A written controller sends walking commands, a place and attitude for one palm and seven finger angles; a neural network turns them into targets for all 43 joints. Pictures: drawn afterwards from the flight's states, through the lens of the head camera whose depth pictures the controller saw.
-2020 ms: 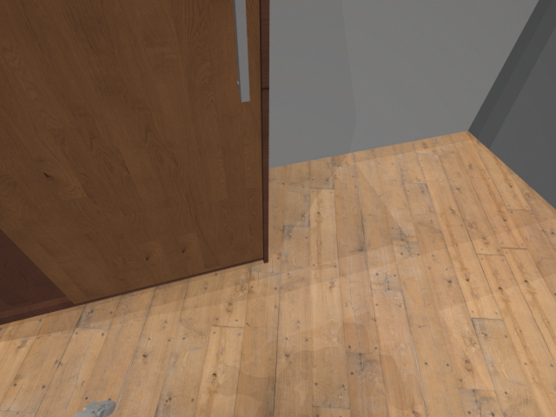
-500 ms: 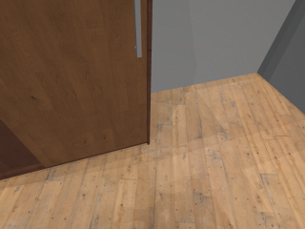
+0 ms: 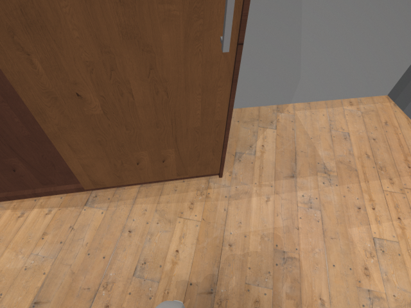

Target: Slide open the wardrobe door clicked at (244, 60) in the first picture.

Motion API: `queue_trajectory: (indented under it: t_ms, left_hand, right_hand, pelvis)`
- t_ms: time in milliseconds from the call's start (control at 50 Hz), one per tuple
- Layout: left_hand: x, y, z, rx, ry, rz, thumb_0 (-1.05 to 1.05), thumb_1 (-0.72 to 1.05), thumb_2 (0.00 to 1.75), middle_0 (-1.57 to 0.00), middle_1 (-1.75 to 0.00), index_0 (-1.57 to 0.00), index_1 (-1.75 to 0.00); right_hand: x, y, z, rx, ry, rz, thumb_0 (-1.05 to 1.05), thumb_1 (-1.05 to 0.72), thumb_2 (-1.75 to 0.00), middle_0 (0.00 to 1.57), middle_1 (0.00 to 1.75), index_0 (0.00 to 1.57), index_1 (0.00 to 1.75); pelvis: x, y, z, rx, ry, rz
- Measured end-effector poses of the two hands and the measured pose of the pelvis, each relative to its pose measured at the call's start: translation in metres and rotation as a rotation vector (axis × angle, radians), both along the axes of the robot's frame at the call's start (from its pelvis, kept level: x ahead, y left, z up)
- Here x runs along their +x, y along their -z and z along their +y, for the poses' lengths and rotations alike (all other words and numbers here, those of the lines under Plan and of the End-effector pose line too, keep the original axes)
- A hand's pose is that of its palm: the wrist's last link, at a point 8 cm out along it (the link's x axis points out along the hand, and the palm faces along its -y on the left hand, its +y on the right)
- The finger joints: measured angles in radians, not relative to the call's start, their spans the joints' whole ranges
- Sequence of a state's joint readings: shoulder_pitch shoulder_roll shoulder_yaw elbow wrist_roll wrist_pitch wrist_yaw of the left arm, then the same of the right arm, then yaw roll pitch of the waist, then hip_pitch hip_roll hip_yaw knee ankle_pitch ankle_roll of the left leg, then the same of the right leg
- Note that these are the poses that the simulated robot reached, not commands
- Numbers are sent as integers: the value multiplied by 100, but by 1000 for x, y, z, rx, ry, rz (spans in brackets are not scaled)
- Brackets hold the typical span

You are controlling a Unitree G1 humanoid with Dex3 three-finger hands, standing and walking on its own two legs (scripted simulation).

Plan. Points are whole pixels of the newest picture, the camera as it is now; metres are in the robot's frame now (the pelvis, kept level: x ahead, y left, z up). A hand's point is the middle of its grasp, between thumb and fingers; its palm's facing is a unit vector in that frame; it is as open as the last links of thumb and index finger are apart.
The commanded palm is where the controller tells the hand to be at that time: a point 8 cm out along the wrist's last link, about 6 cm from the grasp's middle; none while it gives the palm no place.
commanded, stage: turn to face it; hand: right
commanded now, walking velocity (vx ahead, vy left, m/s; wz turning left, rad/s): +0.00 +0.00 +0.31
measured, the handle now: out of the picture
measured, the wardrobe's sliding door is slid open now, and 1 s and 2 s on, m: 0.00 0.00 0.00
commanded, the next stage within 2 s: take the last steps up to it in 0.28 s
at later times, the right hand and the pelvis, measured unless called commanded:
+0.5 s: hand out of the picture +0.05 -0.25 -0.15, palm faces -0.11 +0.97 -0.22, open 7.4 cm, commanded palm none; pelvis -0.03 -0.05 +0.02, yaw +10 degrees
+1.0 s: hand out of the picture +0.05 -0.21 -0.17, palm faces -0.13 +0.98 -0.14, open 7.4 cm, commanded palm none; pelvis +0.09 -0.04 +0.01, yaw +11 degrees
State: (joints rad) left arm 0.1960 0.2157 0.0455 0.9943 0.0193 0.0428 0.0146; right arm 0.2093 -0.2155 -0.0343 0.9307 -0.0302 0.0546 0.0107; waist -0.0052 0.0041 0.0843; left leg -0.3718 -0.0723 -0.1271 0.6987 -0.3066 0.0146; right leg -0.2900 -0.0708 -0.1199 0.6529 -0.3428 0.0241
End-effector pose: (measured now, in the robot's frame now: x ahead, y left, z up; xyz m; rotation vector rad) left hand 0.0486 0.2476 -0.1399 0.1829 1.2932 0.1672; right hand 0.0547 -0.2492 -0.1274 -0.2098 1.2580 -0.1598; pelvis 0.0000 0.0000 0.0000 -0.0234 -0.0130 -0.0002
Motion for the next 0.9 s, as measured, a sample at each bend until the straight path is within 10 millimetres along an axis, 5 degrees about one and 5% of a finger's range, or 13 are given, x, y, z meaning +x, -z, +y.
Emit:
queue_trajectory:
  t_ms: [160,300,500,740,820,900]
  left_hand:
    - [0,-12,3,22,-27,-38,1,91,90,-20,-30,-20,-30]
    - [-3,-31,-16,68,-64,-141,1,91,90,-20,-30,-20,-30]
    - [-60,-42,-48,54,-136,-79,1,91,90,-20,-30,-20,-30]
    - [-156,-11,-48,-44,-286,202,1,91,90,-20,-30,-20,-30]
    - [-135,-17,-42,-44,-284,209,1,91,90,-20,-30,-20,-30]
    - [-83,-21,-38,-32,-271,133,1,91,90,-19,-30,-19,-30]
  right_hand:
    - [-24,-5,5,3,-2,32,1,-90,-90,21,30,20,30]
    - [-26,2,-24,18,-30,33,1,-90,-90,21,30,20,30]
    - [-1,-7,-48,24,-113,5,1,-90,-90,20,30,20,30]
    - [42,-6,13,58,-204,-47,1,-90,-90,20,30,20,30]
    - [27,-5,14,55,-157,12,0,-92,-90,20,30,20,30]
    - [9,2,7,63,-131,130,1,-92,-90,20,30,20,30]
  pelvis:
    - [-14,-8,-6,6,-37,21]
    - [-24,-9,-30,20,-85,37]
    - [-28,-22,-45,45,-171,22]
    - [-2,-12,-20,49,-203,15]
    - [18,-17,-17,45,-198,10]
    - [43,-17,-21,44,-192,9]
